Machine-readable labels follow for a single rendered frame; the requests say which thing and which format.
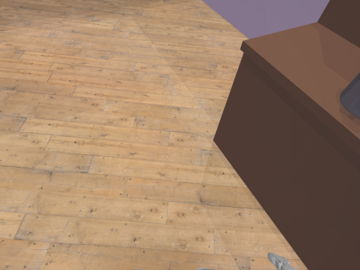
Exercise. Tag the table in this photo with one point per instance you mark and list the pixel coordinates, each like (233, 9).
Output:
(287, 135)

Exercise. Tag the pot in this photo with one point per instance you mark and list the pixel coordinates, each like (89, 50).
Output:
(350, 96)

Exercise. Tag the right robot hand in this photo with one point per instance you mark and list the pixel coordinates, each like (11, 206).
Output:
(281, 263)

